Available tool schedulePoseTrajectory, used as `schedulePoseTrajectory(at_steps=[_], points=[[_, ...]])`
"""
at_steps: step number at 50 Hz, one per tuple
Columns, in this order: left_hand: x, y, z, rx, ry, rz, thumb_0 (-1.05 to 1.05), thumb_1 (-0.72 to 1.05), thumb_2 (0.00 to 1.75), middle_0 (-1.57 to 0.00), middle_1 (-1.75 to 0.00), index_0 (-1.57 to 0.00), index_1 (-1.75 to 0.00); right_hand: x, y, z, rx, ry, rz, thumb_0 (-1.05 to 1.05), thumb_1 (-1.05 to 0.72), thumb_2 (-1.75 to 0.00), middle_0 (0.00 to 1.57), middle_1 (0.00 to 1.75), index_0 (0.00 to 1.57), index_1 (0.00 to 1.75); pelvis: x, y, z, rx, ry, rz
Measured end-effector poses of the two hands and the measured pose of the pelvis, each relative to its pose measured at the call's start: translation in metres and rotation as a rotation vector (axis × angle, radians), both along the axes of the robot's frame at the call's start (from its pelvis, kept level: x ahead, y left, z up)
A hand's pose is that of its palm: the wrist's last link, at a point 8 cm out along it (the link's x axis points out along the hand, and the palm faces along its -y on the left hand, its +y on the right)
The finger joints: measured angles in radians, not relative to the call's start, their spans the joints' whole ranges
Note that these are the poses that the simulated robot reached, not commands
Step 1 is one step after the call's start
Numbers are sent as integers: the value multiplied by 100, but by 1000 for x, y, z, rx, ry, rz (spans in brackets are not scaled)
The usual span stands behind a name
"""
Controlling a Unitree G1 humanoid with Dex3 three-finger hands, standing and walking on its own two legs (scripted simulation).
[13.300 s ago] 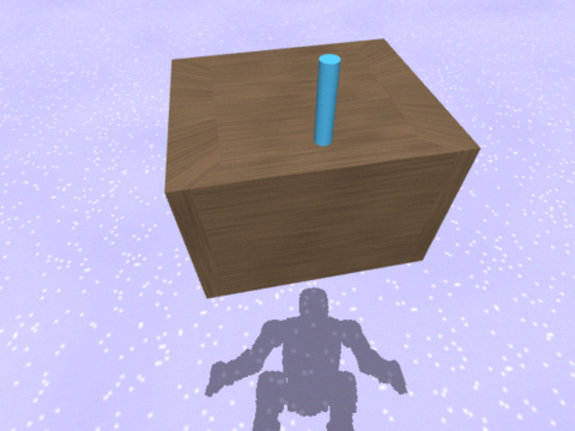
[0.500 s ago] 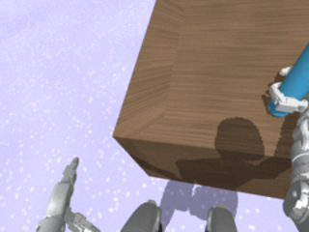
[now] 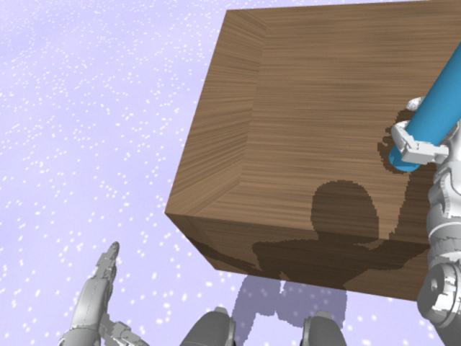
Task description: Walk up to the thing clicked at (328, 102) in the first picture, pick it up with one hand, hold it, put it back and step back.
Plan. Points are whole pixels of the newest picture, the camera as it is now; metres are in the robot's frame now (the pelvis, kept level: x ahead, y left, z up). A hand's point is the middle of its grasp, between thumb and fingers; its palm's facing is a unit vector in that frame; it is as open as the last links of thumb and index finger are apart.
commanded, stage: settle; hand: right
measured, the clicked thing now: (438, 113) +0.48 -0.23 +0.10
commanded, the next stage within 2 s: lift in 0.04 s
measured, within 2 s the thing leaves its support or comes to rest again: neither
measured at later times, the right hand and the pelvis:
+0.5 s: hand (422, 124) +0.47 -0.21 +0.09, palm faces +0.20 +0.98 +0.02, open 7.2 cm; pelvis +0.01 +0.00 +0.02, yaw +0 degrees
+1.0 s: hand (437, 134) +0.39 -0.19 +0.16, palm faces +0.19 +0.98 +0.02, open 7.2 cm; pelvis +0.00 +0.01 +0.05, yaw -1 degrees
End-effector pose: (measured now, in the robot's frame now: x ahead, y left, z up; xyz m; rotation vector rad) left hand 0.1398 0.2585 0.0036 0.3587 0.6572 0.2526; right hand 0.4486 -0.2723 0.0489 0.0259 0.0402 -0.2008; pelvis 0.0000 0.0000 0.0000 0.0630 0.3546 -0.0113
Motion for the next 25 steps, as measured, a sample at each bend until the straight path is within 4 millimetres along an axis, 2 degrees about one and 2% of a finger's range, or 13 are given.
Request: schedulePoseTrajectory(at_steps=[14, 25], points=[[7, -2, 5, -26, -3, -6, -1, -52, 5, -6, -5, -6, -5, 1, 1, 17, 4, -4, -5, -2, 7, -111, 88, 104, 91, 104, 6, 0, 9, -7, -21, 3], [8, -1, 6, -60, 10, -2, -1, -52, 5, -6, -5, -6, -5, -14, 9, 38, -9, -20, 2, -2, 6, -109, 87, 105, 90, 105, 10, 1, 21, -19, -62, 3]])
